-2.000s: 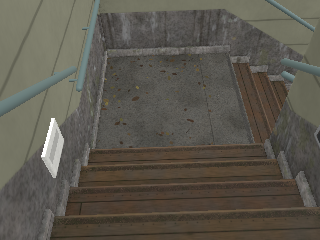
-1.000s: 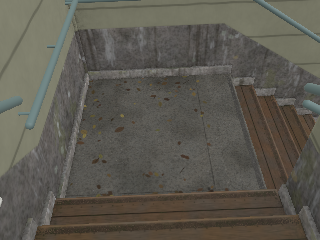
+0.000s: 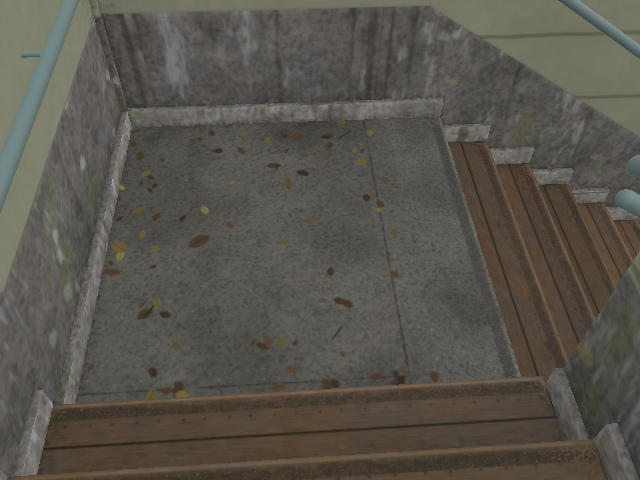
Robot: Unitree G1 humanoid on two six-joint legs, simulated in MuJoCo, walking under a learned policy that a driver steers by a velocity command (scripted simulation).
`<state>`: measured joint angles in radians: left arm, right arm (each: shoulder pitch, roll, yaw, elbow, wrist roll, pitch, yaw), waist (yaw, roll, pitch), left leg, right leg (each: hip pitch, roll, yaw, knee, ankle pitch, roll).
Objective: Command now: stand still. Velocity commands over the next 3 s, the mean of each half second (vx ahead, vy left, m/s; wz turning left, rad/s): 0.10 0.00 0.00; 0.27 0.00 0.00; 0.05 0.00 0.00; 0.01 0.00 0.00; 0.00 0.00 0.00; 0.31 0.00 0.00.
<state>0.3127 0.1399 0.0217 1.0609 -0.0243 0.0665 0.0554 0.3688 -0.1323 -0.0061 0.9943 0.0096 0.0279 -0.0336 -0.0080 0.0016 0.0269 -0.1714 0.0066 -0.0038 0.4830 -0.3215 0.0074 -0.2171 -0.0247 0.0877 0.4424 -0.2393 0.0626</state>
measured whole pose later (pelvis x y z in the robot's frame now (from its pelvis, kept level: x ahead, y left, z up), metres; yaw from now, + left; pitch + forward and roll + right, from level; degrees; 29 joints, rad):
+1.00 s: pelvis +0.19 -0.03 -0.18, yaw -1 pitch +2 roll +0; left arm 0.41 0.12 -0.02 1.07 -0.04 -0.02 0.04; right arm 0.23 -0.13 -0.03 0.92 0.00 -0.05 0.01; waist 0.02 -0.01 0.00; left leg -0.34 -0.10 0.05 0.48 -0.22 0.11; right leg -0.60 0.07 0.13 1.83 -0.80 -0.01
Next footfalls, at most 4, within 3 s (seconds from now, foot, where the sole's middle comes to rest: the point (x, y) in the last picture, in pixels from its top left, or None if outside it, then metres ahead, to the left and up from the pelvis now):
0.90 left None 0.28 0.02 -0.95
1.24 right None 0.30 -0.23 -0.95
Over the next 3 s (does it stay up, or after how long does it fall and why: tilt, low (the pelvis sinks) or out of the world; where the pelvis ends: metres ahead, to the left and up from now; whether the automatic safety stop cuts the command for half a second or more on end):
stays up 0.40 -0.13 -0.22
